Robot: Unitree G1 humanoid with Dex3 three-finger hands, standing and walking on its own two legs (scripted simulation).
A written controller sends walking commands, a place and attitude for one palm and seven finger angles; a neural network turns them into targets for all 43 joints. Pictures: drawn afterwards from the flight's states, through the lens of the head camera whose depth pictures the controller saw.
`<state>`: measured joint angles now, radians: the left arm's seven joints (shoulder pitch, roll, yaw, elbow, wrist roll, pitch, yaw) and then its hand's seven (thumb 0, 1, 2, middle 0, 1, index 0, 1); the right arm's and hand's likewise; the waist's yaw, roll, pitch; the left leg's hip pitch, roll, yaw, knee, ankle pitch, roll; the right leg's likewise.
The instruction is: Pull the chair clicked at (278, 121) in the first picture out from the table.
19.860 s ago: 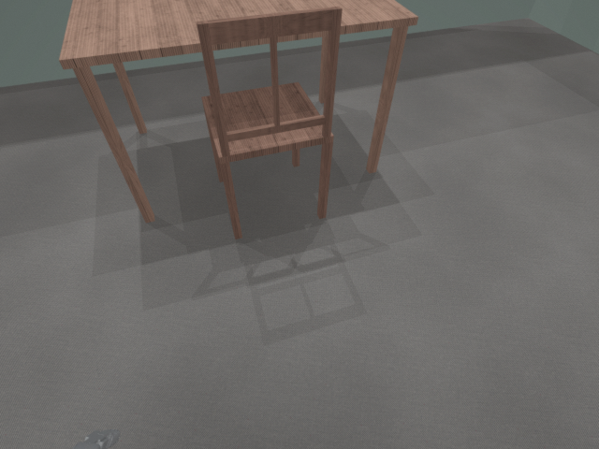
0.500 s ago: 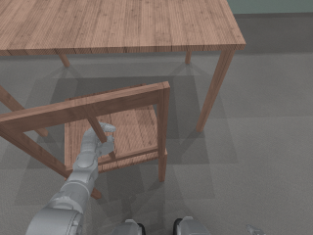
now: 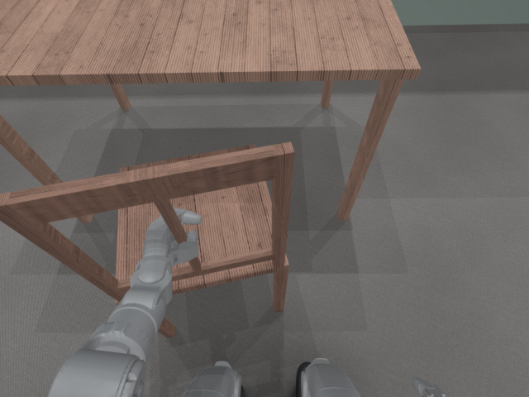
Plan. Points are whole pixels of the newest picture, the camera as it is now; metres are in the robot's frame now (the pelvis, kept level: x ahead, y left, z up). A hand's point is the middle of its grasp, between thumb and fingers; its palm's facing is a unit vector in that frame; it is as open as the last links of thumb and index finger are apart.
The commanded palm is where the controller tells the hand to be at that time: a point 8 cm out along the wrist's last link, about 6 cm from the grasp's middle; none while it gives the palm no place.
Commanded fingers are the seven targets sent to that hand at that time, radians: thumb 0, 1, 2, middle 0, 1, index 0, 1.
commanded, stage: step backward, pulling the chair out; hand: left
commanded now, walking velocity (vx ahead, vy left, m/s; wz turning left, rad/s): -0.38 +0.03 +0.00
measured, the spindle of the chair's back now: (182, 238) +0.38 +0.16 -0.07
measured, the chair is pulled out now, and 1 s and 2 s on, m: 0.21 0.28 0.52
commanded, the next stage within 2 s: stop walking, hand still on the chair in 1.86 s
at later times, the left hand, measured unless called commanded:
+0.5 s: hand (189, 254) +0.34 +0.14 -0.06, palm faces -0.02 -0.98 -0.18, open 5.0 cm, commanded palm +0.33 +0.19 -0.05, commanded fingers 0.00 0.90 0.90 -0.50 -1.45 -0.50 -1.45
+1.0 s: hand (178, 289) +0.28 +0.14 -0.05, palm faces -0.07 -0.98 -0.17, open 5.0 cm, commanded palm +0.27 +0.20 -0.04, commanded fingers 0.00 0.90 0.90 -0.50 -1.45 -0.50 -1.45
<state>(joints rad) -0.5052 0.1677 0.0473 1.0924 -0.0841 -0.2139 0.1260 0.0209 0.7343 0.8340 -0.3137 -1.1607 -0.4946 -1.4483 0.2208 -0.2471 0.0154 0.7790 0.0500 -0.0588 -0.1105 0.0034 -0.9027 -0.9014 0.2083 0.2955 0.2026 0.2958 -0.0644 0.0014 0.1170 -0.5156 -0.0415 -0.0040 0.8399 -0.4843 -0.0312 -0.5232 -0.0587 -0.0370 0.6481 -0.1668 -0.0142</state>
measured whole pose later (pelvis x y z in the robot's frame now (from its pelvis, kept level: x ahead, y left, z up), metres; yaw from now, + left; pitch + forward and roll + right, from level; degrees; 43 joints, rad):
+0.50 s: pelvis -0.04 +0.03 +0.00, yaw +0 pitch +2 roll +1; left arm -0.57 0.17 0.04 1.06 -0.05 -0.17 0.11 0.02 0.74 0.81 -0.28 -1.20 -0.49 -1.45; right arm 0.18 -0.25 0.01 0.77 0.03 -0.02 -0.13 0.00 -0.90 -0.90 0.21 0.30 0.20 0.30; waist -0.10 -0.01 0.16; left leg -0.44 0.00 0.01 0.68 -0.30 -0.03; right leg -0.52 -0.08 -0.03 0.59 -0.11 0.03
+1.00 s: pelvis -0.10 +0.05 +0.01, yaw -2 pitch +3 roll +0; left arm -0.55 0.18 0.02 1.03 -0.04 -0.16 0.10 0.02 0.75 0.80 -0.25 -1.19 -0.49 -1.45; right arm 0.17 -0.27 -0.01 0.75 0.02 -0.01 -0.14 0.00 -0.90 -0.90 0.21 0.30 0.20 0.30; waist -0.08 -0.01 0.16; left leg -0.37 0.00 -0.01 0.60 -0.26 0.00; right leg -0.45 -0.06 -0.01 0.58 -0.17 0.04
